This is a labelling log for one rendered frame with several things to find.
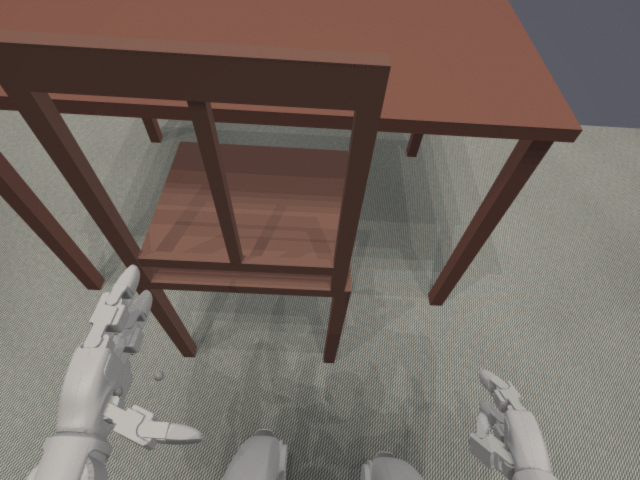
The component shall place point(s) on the chair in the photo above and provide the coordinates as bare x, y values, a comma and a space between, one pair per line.
230, 218

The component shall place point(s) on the table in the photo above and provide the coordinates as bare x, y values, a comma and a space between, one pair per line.
458, 68

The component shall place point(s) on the left robot shin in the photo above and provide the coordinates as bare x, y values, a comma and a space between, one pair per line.
264, 432

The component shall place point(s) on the robot right hand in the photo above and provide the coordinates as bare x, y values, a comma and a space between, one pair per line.
517, 443

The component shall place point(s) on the robot left forearm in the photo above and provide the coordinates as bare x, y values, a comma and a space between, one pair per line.
73, 456

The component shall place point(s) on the robot left hand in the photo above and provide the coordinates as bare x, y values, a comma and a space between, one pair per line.
101, 364

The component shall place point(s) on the right robot thigh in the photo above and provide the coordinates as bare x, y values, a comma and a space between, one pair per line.
388, 468

